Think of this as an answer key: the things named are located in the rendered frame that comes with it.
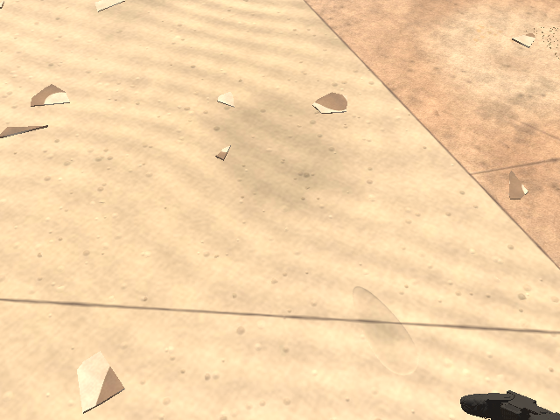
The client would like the robot right hand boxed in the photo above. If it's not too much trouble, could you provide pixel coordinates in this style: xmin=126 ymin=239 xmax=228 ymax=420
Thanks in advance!
xmin=460 ymin=390 xmax=560 ymax=420

